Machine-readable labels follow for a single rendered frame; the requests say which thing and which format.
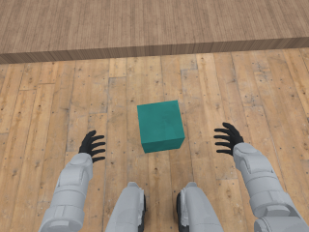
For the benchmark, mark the robot left shin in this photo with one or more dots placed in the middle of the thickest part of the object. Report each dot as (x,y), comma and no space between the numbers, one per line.
(133,184)

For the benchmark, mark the robot right shin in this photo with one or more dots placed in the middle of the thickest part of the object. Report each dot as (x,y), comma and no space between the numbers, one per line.
(184,219)

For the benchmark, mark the carton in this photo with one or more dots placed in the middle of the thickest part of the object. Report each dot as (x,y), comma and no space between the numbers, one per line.
(161,126)

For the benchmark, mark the robot left forearm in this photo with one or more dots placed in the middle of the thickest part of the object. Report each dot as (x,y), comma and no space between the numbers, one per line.
(65,213)

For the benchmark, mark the robot right forearm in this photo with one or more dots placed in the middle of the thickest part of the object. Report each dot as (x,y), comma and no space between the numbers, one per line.
(267,198)

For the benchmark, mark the robot left hand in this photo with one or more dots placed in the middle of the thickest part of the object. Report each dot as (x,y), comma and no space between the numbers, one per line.
(87,146)

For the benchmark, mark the robot shin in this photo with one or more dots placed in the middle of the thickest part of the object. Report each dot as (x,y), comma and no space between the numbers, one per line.
(133,184)
(184,219)

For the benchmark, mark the robot right upper arm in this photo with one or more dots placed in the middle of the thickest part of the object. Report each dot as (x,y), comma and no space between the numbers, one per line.
(280,224)

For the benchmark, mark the robot right hand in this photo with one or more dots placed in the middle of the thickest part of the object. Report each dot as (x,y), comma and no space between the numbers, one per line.
(233,137)

